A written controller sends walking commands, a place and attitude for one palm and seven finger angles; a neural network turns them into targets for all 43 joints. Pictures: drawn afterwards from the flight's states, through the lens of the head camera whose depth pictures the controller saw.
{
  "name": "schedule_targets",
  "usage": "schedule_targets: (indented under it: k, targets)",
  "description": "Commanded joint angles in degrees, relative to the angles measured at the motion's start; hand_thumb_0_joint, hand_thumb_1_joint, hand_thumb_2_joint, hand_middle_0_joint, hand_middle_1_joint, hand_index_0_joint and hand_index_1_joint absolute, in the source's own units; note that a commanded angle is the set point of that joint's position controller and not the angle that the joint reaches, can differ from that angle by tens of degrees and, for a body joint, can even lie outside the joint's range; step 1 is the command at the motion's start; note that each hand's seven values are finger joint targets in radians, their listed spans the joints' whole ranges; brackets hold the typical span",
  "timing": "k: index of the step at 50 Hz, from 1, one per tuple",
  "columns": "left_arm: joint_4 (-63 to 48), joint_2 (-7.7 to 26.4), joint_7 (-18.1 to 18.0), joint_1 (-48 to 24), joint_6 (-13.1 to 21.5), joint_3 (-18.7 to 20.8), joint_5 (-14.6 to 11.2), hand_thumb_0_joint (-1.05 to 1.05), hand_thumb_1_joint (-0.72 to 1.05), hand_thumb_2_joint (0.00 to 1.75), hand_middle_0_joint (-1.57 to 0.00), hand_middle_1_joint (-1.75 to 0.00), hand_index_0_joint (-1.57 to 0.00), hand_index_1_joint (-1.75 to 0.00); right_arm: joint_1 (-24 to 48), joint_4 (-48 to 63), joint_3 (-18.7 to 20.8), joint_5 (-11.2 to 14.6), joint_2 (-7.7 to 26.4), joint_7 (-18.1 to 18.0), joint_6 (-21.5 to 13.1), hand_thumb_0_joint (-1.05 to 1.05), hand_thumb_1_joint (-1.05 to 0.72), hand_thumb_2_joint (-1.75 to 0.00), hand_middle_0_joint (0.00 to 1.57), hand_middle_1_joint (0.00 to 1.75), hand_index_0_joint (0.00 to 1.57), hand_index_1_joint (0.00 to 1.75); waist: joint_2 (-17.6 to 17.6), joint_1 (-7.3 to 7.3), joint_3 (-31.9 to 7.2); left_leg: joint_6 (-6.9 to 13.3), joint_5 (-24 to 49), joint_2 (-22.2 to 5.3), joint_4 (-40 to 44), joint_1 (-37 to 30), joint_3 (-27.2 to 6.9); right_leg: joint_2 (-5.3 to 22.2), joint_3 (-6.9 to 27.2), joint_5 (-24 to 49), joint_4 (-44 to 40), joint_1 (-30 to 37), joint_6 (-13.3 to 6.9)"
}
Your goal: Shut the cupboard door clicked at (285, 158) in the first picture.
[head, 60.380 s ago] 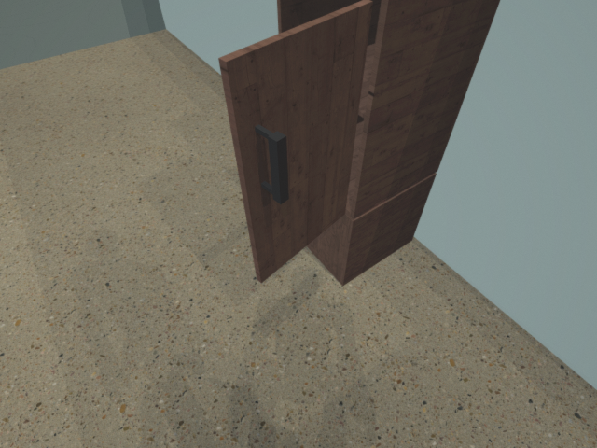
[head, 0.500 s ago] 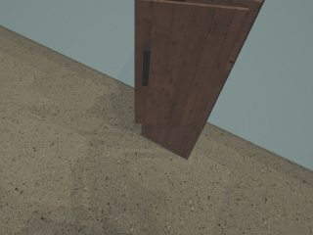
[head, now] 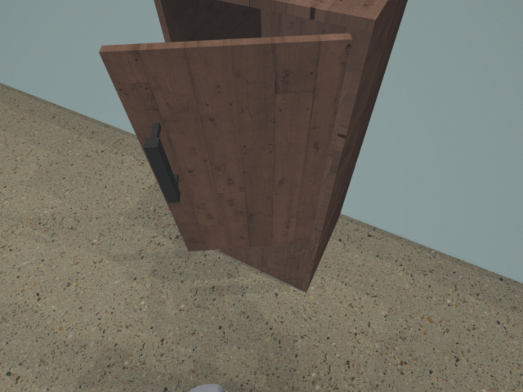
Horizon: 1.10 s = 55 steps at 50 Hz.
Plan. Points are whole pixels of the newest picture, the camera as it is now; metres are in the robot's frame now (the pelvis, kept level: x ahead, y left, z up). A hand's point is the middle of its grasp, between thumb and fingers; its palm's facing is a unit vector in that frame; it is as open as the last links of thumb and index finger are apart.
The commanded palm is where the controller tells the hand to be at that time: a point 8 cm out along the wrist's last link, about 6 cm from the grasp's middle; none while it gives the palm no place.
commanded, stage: come to a stop and stand still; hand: left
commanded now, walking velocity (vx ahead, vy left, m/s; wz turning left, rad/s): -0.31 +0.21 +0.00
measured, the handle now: (165, 164) +0.48 +0.19 +0.05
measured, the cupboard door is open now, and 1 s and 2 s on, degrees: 31 31 31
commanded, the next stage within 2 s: none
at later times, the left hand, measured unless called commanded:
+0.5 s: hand out of the picture +0.06 +0.21 -0.18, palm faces +0.05 -0.97 -0.23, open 7.4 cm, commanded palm none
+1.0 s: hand out of the picture +0.01 +0.18 -0.17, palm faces +0.00 -0.97 -0.23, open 7.4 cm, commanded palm none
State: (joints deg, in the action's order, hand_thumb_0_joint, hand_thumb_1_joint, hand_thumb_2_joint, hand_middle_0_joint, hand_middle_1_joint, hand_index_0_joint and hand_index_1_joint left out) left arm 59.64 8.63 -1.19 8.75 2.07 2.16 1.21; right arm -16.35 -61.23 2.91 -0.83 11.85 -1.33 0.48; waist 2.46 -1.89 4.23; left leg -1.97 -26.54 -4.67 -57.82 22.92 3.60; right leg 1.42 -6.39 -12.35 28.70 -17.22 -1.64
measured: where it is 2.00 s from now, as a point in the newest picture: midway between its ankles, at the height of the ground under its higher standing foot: outside the picture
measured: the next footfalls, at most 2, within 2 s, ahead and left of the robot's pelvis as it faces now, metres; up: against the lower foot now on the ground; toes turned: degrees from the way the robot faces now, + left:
left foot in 0.22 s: +0.10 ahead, +0.09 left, +0.00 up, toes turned +3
right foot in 0.62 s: +0.00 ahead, -0.16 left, +0.00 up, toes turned +0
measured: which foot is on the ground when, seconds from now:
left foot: up 0.00-0.20, down 0.22-1.00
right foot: down 0.00-0.24, up 0.26-0.60, down 0.62-1.00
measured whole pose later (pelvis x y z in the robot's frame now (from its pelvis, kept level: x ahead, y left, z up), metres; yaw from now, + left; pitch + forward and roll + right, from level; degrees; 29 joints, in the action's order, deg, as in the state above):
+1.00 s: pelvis -0.05 -0.02 -0.01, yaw +1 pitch -3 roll -1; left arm 51.1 13.3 -1.1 16.6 -1.0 0.7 1.5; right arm -19.5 -55.8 2.7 -1.7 11.9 0.0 1.9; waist -0.6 -1.7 0.5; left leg 1.6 -9.9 -1.2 -33.0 22.9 1.7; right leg 0.5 -0.3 -19.0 34.4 -13.4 0.3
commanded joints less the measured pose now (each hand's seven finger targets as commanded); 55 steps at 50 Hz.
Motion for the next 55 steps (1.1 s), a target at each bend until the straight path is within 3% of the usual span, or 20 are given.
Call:
schedule_targets:
  k: [1,6,9,11,12,13,16,20,25,26,28,31,32,33,34,39,42,45,51,55]
  targets:
    - [-1.3,8.5,-1.0,3.3,0.2,1.1,0.4,0.00,0.90,0.90,-0.20,-0.30,-0.20,-0.30,-4.5,1.2,-1.0,0.8,-0.7,0.0,0.5,0.00,-0.90,-0.90,0.20,0.30,0.20,0.30,-8.2,0.70,-8.1,-0.5,2.5,1.6,12.1,-3.2,-1.3,15.6,10.2,43.9,-7.2,7.9,-9.0]
    - [-1.0,11.0,-1.6,5.1,-1.4,2.4,0.2,0.00,0.90,0.90,-0.20,-0.30,-0.20,-0.30,1.2,4.3,0.4,0.3,2.9,0.1,1.9,0.00,-0.90,-0.90,0.20,0.30,0.20,0.30,-8.9,2.00,-6.0,-0.5,5.1,3.0,18.1,-2.4,-2.2,18.7,13.4,44.4,-4.7,10.2,-10.4]
    - [-1.7,11.7,-1.7,4.4,-2.2,2.6,-0.2,0.00,0.90,0.90,-0.20,-0.30,-0.20,-0.30,2.1,5.4,0.8,0.2,4.3,0.2,2.1,0.00,-0.90,-0.90,0.20,0.30,0.20,0.30,-9.2,1.32,-5.2,0.3,15.1,1.7,26.5,-7.1,-2.9,17.0,12.1,37.7,-1.3,7.5,-7.8]
    - [-3.0,9.1,-1.8,5.8,-3.0,2.1,-0.4,0.00,0.90,0.90,-0.20,-0.30,-0.20,-0.30,1.6,6.1,1.4,-0.4,7.8,0.2,1.6,0.00,-0.90,-0.90,0.20,0.30,0.20,0.30,1.4,1.61,-7.5,5.0,48.9,-8.5,30.1,-16.6,-10.8,8.4,5.1,14.3,4.3,-0.2,-1.4]
    - [-3.8,7.7,-2.1,5.4,-3.6,1.4,-0.4,0.00,0.90,0.90,-0.20,-0.30,-0.20,-0.30,1.3,6.8,1.5,-0.5,9.8,0.1,1.5,0.00,-0.90,-0.90,0.20,0.30,0.20,0.30,10.1,1.17,-7.8,10.1,60.7,-14.5,34.8,-15.9,-15.7,2.1,1.0,-9.0,13.0,-1.0,1.4]
    - [-4.2,7.8,-2.2,4.2,-4.4,1.3,-0.4,0.00,0.90,0.90,-0.20,-0.30,-0.20,-0.30,1.9,7.3,1.5,-0.5,10.7,-0.6,1.5,0.00,-0.90,-0.90,0.20,0.30,0.20,0.30,11.7,0.23,-8.4,13.3,63.1,-16.5,38.0,-14.5,-18.4,-1.0,4.6,-24.7,24.6,-2.8,2.3]
    - [-3.6,8.0,-1.6,5.2,-4.7,1.9,-0.3,0.00,0.90,0.90,-0.20,-0.30,-0.20,-0.30,6.6,9.3,0.9,-0.6,9.4,-1.6,1.1,0.00,-0.90,-0.90,0.20,0.30,0.20,0.30,2.4,2.17,-8.4,15.5,61.1,-14.8,34.3,-16.5,-14.3,-1.1,10.5,-20.9,36.8,-8.5,2.6]
    - [-4.0,7.7,-1.1,5.9,-4.9,2.1,-0.4,0.00,0.90,0.90,-0.20,-0.30,-0.20,-0.30,6.2,9.1,0.7,-0.2,8.2,-1.6,0.5,0.00,-0.90,-0.90,0.20,0.30,0.20,0.30,3.4,1.81,-10.9,13.6,50.5,-11.5,35.4,-19.2,-11.5,-1.1,10.1,-15.9,35.6,-8.6,4.2]
    - [-4.6,6.6,-0.6,4.2,-5.1,1.0,-0.1,0.00,0.90,0.90,-0.20,-0.30,-0.20,-0.30,4.4,7.2,1.2,-0.3,8.4,-1.1,0.5,0.00,-0.90,-0.90,0.20,0.30,0.20,0.30,6.7,0.41,-9.3,12.6,32.8,-11.1,39.4,-16.9,-13.3,-0.3,7.2,-16.7,19.7,-3.0,3.7]
    - [-7.9,12.6,-0.6,10.1,-3.4,-1.2,0.8,0.00,0.90,0.90,-0.20,-0.30,-0.20,-0.30,5.9,12.2,1.3,-0.5,11.7,-1.1,-0.3,0.00,-0.90,-0.90,0.20,0.30,0.20,0.30,6.1,3.26,-9.6,10.0,37.3,-8.5,36.2,-19.0,-12.5,-1.5,4.9,-16.8,11.4,-0.7,3.8]
    - [-9.1,8.9,-0.7,9.9,-3.0,0.1,0.0,0.00,0.90,0.90,-0.20,-0.30,-0.20,-0.30,4.7,13.6,2.2,-0.9,9.4,-0.2,-0.4,0.00,-0.90,-0.90,0.20,0.30,0.20,0.30,8.2,1.53,-15.1,7.3,32.7,-5.9,29.1,-19.3,-11.0,-1.3,5.2,-6.9,-1.6,0.7,1.8]
    - [-11.7,11.8,-1.2,8.4,-2.2,0.6,0.7,0.00,0.90,0.90,-0.20,-0.30,-0.20,-0.30,2.9,14.8,1.2,-0.4,3.8,0.5,-0.2,0.00,-0.90,-0.90,0.20,0.30,0.20,0.30,-3.8,0.75,-7.3,3.3,13.5,1.8,23.9,-5.0,-3.7,7.4,15.0,-0.8,-6.3,2.0,-3.2]
    - [-12.9,13.4,-1.1,7.1,-2.4,0.6,0.8,0.00,0.90,0.90,-0.20,-0.30,-0.20,-0.30,2.5,15.2,1.3,-0.3,3.0,0.9,0.0,0.00,-0.90,-0.90,0.20,0.30,0.20,0.30,-4.3,-0.20,-6.1,2.5,9.4,4.0,22.8,-5.5,-2.5,9.1,15.7,-6.8,-6.6,-2.4,-3.9]
    - [-13.2,14.7,-1.1,5.7,-2.1,1.0,0.5,0.00,0.90,0.90,-0.20,-0.30,-0.20,-0.30,3.5,15.2,1.4,-0.9,4.2,0.8,0.2,0.00,-0.90,-0.90,0.20,0.30,0.20,0.30,-14.1,0.42,-3.8,2.5,9.4,4.4,19.9,-3.0,-1.8,8.5,17.2,-6.0,-7.5,-3.5,-4.5]
    - [-13.9,14.4,-1.3,4.1,-2.1,1.3,0.5,0.00,0.90,0.90,-0.20,-0.30,-0.20,-0.30,3.4,15.2,1.8,-0.9,4.7,0.7,0.4,0.00,-0.90,-0.90,0.20,0.30,0.20,0.30,-17.3,0.45,-1.4,2.7,7.3,4.2,16.9,-2.7,-2.4,10.2,17.9,-7.2,-8.7,-6.4,-5.3]
    - [-14.4,13.4,-1.3,4.5,-2.2,0.8,0.2,0.00,0.90,0.90,-0.20,-0.30,-0.20,-0.30,-0.9,12.8,1.4,-0.6,6.0,1.1,-0.6,0.00,-0.90,-0.90,0.20,0.30,0.20,0.30,-5.6,-0.27,1.2,3.5,11.3,1.5,26.1,-6.9,-5.3,5.0,12.9,-14.1,-3.7,-9.6,-2.7]
    - [-13.3,13.0,-1.2,8.2,-2.6,0.9,0.2,0.00,0.90,0.90,-0.20,-0.30,-0.20,-0.30,0.3,12.2,1.5,-0.8,8.3,1.0,-0.5,0.00,-0.90,-0.90,0.20,0.30,0.20,0.30,1.5,1.80,4.3,5.0,-2.5,-1.2,35.6,1.7,-11.6,1.2,9.8,-18.5,-1.5,-4.8,-0.7]
    - [-11.7,13.9,-0.7,10.8,-2.3,1.4,0.2,0.00,0.90,0.90,-0.20,-0.30,-0.20,-0.30,1.6,11.7,2.0,-0.8,10.6,0.9,-0.5,0.00,-0.90,-0.90,0.20,0.30,0.20,0.30,0.7,2.85,2.6,5.1,-7.5,-1.0,38.3,3.6,-12.5,0.7,9.3,-18.8,-1.8,-1.5,-1.1]
    - [-10.2,13.5,-0.2,11.3,-1.5,1.4,0.1,0.00,0.90,0.90,-0.20,-0.30,-0.20,-0.30,0.1,9.4,1.7,-0.5,9.6,0.7,-0.9,0.00,-0.90,-0.90,0.20,0.30,0.20,0.30,-1.3,1.78,-2.3,4.7,-0.1,-0.1,35.6,-4.1,-10.6,2.3,11.3,-16.8,-5.7,-2.7,-1.6]
    - [-8.8,15.2,0.1,10.6,-1.4,1.5,0.3,0.00,0.90,0.90,-0.20,-0.30,-0.20,-0.30,1.0,8.3,2.0,-0.5,11.1,0.8,-0.8,0.00,-0.90,-0.90,0.20,0.30,0.20,0.30,-2.6,1.21,-0.5,4.1,-0.3,0.8,34.5,-4.3,-10.2,3.6,13.2,-20.4,-8.4,-5.2,-1.9]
